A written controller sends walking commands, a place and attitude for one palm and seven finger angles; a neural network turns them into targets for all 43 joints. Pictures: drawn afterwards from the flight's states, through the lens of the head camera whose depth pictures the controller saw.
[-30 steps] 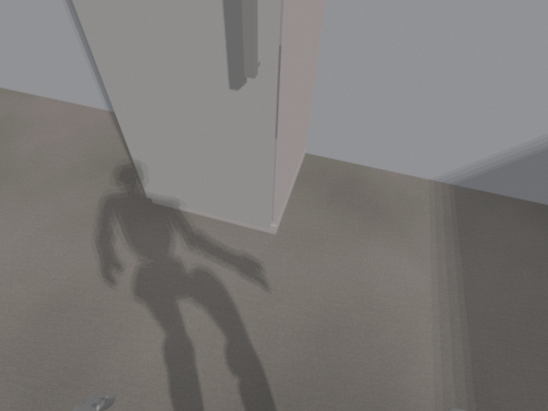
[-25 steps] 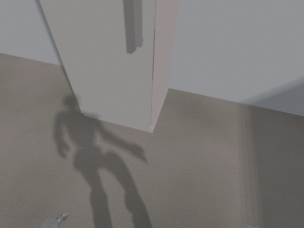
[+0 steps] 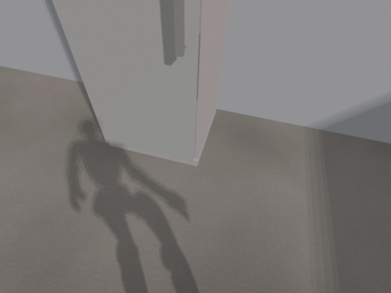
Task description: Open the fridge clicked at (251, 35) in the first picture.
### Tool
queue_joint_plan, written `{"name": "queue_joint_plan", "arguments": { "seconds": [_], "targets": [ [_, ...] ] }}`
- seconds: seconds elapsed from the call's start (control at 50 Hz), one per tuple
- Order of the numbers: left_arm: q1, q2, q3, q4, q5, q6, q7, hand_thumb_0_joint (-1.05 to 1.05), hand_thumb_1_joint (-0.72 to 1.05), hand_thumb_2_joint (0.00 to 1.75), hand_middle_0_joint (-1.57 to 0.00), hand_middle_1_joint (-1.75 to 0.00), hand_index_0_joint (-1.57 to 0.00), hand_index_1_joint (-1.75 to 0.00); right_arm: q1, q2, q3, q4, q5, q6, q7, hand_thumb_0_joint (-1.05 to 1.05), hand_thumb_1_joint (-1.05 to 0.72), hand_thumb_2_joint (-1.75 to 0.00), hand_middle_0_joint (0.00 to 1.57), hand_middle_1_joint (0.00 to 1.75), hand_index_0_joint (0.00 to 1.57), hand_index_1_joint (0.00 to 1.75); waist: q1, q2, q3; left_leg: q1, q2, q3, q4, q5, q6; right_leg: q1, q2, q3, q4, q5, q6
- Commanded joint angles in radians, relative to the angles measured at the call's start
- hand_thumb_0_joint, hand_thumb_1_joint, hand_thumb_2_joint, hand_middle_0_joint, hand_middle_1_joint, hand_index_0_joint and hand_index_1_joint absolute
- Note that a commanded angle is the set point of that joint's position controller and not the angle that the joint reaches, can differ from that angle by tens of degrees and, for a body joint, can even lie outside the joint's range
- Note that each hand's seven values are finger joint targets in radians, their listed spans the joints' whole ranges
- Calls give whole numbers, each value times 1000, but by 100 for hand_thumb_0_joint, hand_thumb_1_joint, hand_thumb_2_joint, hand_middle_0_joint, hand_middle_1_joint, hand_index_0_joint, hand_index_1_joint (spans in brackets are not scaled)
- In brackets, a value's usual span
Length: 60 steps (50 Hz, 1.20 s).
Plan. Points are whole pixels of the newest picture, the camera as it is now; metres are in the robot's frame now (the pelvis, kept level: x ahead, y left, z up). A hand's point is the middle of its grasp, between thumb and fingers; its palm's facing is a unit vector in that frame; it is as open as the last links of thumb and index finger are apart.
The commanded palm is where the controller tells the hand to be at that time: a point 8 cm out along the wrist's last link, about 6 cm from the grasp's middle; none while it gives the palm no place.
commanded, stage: stand and wait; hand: right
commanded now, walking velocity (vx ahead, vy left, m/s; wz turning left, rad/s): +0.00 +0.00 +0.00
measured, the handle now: (181, 14) +0.92 +0.10 +0.17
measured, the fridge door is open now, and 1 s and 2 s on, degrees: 0 0 0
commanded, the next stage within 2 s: look at it before walking up in 0.22 s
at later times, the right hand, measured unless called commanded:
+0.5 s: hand out of the picture +0.07 -0.24 -0.15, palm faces -0.03 +0.94 -0.33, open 7.3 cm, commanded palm none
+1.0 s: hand out of the picture +0.06 -0.25 -0.16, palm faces -0.04 +0.94 -0.33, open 7.3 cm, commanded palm none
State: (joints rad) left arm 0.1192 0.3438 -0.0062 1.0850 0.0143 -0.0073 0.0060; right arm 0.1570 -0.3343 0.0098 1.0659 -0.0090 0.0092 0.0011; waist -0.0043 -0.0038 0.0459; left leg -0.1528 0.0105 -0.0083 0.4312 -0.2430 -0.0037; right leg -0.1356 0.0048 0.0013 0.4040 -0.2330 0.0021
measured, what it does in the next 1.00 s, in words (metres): stands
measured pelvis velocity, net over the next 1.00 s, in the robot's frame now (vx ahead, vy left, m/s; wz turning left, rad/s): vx -0.01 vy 0.00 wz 0.01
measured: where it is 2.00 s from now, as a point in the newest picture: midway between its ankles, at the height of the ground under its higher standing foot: outside the picture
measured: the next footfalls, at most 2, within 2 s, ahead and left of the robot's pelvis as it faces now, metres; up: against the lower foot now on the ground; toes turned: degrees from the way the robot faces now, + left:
right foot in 1.84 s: +0.01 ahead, -0.12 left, +0.00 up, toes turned +26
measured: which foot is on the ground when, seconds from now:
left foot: down 0.00-1.00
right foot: down 0.00-1.00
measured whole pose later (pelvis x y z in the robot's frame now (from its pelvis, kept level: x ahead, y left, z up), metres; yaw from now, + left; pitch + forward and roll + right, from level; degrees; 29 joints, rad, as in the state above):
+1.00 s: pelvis -0.01 +0.00 +0.00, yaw +1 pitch -2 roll +0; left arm 0.12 0.34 -0.01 1.12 0.01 -0.02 0.00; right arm 0.15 -0.33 0.01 1.09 -0.01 0.00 0.00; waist 0.00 0.00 0.04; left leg -0.14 0.00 -0.02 0.37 -0.19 -0.01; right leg -0.12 0.00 -0.01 0.36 -0.20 0.00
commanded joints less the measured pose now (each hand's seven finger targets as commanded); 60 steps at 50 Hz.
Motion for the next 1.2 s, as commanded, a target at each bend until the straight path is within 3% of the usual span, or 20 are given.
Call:
{"name": "queue_joint_plan", "arguments": {
  "seconds": [0.0, 0.52, 0.9, 0.96, 1.02, 1.08, 1.14, 1.16, 1.18],
  "targets": [
    [-57, 191, 43, -60, -5, -25, 9, 0, 90, 90, -20, -30, -20, -30, -62, -209, -46, -66, -1, -34, -13, 0, -90, -90, 20, 30, 20, 30, 2, 20, -81, 10, 112, -97, -87, 155, 37, 5, -112, 88, -70, 149, -32],
    [-43, 191, 40, -30, -4, -27, 7, 0, 90, 90, -20, -30, -20, -30, -62, -207, -46, -46, -3, -38, -11, 0, -90, -90, 20, 30, 20, 30, 2, 16, -53, -17, 109, -113, -132, 97, 35, 4, -116, 88, -99, 111, -25],
    [-39, 196, 41, -24, -7, -30, 8, 0, 90, 90, -20, -30, -20, -30, -49, -205, -44, -38, -3, -39, -12, 0, -90, -90, 20, 30, 20, 30, 2, 8, -84, 14, 106, -100, -120, 161, 31, 26, -125, 94, -106, 166, -27],
    [-37, 196, 45, -26, -5, -30, 13, 0, 90, 90, -20, -30, -20, -30, -53, -202, -47, -44, -4, -32, -10, 0, -90, -90, 20, 30, 20, 30, 2, 3, -63, -19, 99, -113, -110, 183, 33, 39, -131, 77, -95, 162, -25],
    [29, 82, 31, -26, -3, -8, 18, 0, 90, 90, -20, -30, -20, -30, 3, -100, -35, -47, -3, 1, -15, 0, -90, -90, 20, 30, 20, 30, 7, -1, -56, -68, 89, -122, -46, 243, 20, 35, -139, 31, -41, 172, -9],
    [47, 99, 51, -63, -2, 6, 25, 0, 90, 90, -20, -30, -20, -30, 20, -103, -48, -82, -8, 17, -12, 0, -90, -90, 20, 30, 20, 30, 11, 0, -65, -121, 68, -129, 28, 267, 21, 34, -164, 20, -5, 166, -17],
    [36, 118, 70, -105, 1, 13, 29, 0, 90, 90, -20, -30, -20, -30, 30, -86, -59, -120, -10, 28, -3, 0, -90, -90, 20, 30, 20, 30, 7, -68, -52, -198, 20, -101, 150, 191, 10, 18, -227, 53, -27, 124, -53],
    [28, 126, 78, -116, 1, 13, 29, 0, 90, 90, -20, -30, -20, -30, 37, -75, -62, -129, -10, 32, 1, 0, -90, -90, 20, 30, 20, 30, 4, -110, -45, -219, 0, -72, 235, 100, 3, 0, -273, 72, -49, 127, -79],
    [26, 130, 84, -126, -1, 10, 28, 0, 90, 90, -20, -30, -20, -30, 44, -62, -65, -138, -11, 36, 3, 0, -90, -90, 20, 30, 20, 30, 0, -160, -45, -235, -12, -39, 342, -81, -6, -16, -326, 100, -70, 176, -120]
  ]
}}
